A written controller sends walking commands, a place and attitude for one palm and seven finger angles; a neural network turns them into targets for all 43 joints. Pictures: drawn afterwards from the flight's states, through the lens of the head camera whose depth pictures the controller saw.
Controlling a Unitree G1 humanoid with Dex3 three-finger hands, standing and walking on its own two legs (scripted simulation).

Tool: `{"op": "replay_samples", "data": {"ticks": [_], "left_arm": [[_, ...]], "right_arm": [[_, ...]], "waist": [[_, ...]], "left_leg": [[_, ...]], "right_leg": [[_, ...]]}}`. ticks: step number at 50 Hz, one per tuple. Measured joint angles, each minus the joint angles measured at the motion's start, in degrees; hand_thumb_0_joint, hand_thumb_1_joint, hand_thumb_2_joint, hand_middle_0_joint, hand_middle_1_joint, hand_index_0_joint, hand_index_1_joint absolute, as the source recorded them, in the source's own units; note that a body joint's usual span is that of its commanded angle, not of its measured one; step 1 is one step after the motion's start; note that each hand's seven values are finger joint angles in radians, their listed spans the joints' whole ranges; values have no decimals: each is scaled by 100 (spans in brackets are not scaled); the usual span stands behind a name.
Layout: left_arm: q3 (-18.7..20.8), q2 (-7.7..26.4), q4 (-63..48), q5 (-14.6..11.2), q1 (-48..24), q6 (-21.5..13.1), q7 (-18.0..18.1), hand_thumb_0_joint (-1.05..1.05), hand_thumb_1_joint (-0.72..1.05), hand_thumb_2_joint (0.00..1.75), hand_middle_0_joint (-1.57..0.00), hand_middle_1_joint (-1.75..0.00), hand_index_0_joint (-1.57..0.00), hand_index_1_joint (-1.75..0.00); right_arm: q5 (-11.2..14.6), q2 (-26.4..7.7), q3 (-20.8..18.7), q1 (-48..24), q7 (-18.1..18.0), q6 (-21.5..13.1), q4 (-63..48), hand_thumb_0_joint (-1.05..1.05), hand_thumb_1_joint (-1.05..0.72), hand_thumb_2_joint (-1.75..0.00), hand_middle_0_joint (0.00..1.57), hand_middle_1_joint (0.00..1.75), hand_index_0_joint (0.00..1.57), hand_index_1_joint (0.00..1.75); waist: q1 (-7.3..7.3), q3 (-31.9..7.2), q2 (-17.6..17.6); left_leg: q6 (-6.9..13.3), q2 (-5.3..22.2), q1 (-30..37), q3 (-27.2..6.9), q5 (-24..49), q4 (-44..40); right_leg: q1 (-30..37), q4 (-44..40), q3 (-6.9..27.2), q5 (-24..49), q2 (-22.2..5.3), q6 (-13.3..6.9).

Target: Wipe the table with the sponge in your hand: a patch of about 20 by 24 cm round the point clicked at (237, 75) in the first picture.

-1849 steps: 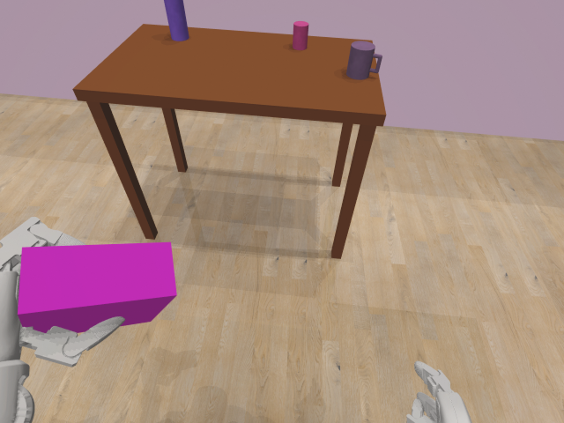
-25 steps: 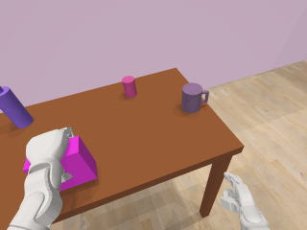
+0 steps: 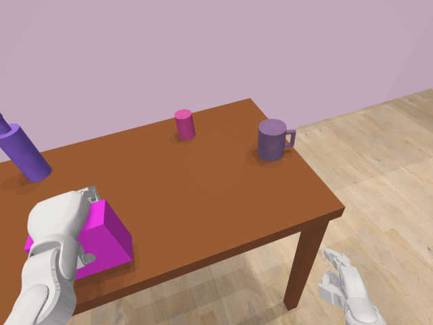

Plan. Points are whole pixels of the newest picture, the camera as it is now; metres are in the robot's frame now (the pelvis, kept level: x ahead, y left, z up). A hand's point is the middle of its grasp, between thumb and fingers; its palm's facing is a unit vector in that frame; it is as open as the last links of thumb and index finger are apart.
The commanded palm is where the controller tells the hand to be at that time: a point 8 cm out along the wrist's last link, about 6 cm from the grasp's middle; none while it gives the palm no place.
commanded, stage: move the sponge above the wiping area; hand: left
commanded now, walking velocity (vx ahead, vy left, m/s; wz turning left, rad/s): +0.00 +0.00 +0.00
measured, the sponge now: (91, 248) +0.22 +0.30 +0.03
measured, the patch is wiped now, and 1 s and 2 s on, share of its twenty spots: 0.00 0.00 0.10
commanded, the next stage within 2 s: lower the sponge onto the table in 0.32 s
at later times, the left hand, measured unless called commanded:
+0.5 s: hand (81, 233) +0.22 +0.30 +0.08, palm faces -0.01 -0.10 -1.00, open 10.0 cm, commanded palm +0.20 +0.29 +0.15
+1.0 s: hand (87, 234) +0.22 +0.29 +0.07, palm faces -0.02 -0.10 -0.99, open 10.0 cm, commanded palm +0.20 +0.28 +0.14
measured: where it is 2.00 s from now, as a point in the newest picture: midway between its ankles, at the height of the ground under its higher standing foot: outside the picture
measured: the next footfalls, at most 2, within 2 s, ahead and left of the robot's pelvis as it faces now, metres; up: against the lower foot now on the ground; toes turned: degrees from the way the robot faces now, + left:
none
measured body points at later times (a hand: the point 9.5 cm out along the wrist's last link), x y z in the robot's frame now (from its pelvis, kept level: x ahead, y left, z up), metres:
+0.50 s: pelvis -0.01 +0.00 +0.00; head -0.02 -0.05 +0.45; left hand +0.22 +0.30 +0.14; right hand +0.25 -0.21 -0.08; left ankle -0.01 +0.10 -0.74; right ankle +0.01 -0.08 -0.74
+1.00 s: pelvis +0.00 +0.00 +0.00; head -0.01 -0.05 +0.45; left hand +0.22 +0.29 +0.13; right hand +0.26 -0.20 -0.08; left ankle -0.01 +0.10 -0.74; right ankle +0.01 -0.08 -0.74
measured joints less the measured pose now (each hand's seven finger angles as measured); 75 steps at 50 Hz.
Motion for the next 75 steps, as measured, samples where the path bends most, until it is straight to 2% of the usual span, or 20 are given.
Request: {"op": "replay_samples", "data": {"ticks": [6, 12, 20, 25, 31, 37, 44, 49, 55, 60, 66, 75], "left_arm": [[-182, -33, 252, 79, -278, -76, -20, -1, -50, 104, -73, -134, -75, -134], [-76, 18, 420, 72, -491, -55, 12, -1, -50, 104, -73, -134, -75, -133], [64, 56, 219, -12, -229, 118, -126, -1, -50, 104, -73, -135, -75, -134], [-45, 60, 317, 27, -240, -57, -168, -1, -50, 104, -73, -134, -75, -134], [-91, 25, 390, 95, -371, -295, 15, -1, -50, 104, -73, -134, -75, -133], [-60, -57, 299, 52, -377, -52, 119, -1, -50, 104, -73, -134, -75, -134], [-67, -59, 257, 35, -200, 224, -60, -1, -50, 104, -73, -135, -75, -134], [-135, -69, 354, 90, -165, 6, -81, -1, -50, 104, -73, -134, -75, -134], [-158, -140, 349, 174, -129, -243, 123, -1, -50, 104, -73, -134, -75, -134], [-173, -223, 316, 175, -55, -134, 271, -1, -50, 104, -73, -134, -75, -134], [-241, -265, 469, 175, -77, 71, 245, -1, -50, 104, -73, -134, -75, -134], [-246, -304, 504, 243, 28, -183, 357, -1, -50, 104, -73, -134, -75, -134]], "right_arm": [[-6, 71, 60, -82, -52, -22, 33, 2, -90, -90, 20, 30, 20, 30], [2, 132, 118, -161, -26, -7, 49, 2, -90, -90, 20, 30, 20, 30], [23, 18, 77, -110, 26, 58, -33, 2, -90, -90, 20, 30, 20, 30], [13, -53, 27, -35, -54, 7, -14, 2, -90, -90, 20, 30, 20, 30], [0, 3, -10, 11, -90, -82, 69, 2, -90, -90, 20, 30, 20, 30], [17, 79, 36, -44, 8, -27, 80, 2, -90, -90, 20, 30, 20, 30], [32, 61, 85, -105, 60, 89, -22, 2, -90, -90, 20, 30, 20, 30], [8, 14, 48, -73, -4, 43, -43, 2, -90, -90, 20, 30, 20, 30], [-21, 27, -25, -23, -7, -24, -11, 2, -90, -90, 20, 30, 20, 30], [-7, 59, -27, -23, 53, 23, 11, 2, -90, -90, 20, 30, 20, 30], [18, 68, 1, -36, 64, 93, 5, 2, -90, -90, 20, 30, 20, 30], [-13, 90, -31, -2, 58, 47, 17, 2, -90, -90, 20, 30, 20, 30]], "waist": [[33, 37, -20], [-3, 48, -42], [-60, 11, -16], [-13, 79, -44], [18, 88, -58], [-33, 13, -9], [-64, -13, -2], [-8, 27, -45], [29, 12, -71], [-3, -46, -56], [-39, -52, -51], [-21, -69, -80]], "left_leg": [[-9, -5, 19, -16, 51, -34], [-29, 18, 52, 12, 85, -85], [-23, 24, 21, 27, 61, -45], [-21, 21, 1, -10, 48, 1], [-28, 22, 16, -17, 59, -31], [-23, 12, 43, 21, 73, -103], [-17, 17, 9, 28, 31, -54], [-20, 25, -23, -7, 1, 7], [-25, 31, -45, -11, -9, 14], [-23, 25, -47, 11, -2, -17], [-22, 19, -64, 4, 1, -7], [-35, 43, -97, 17, -25, 44]], "right_leg": [[14, -14, -15, 34, -5, -12], [31, -58, 15, 79, 20, -32], [1, -27, 33, 65, 26, -23], [7, -15, -4, 57, 23, -28], [26, -54, -6, 72, 25, -32], [12, -61, 38, 64, 18, -21], [-22, -14, 47, 25, 25, -19], [-19, -10, 12, 14, 33, -28], [-31, -27, 11, 19, 40, -32], [-56, -22, 36, 15, 35, -25], [-78, 5, 31, 5, 30, -24], [-108, 34, 45, 0, 55, -41]]}}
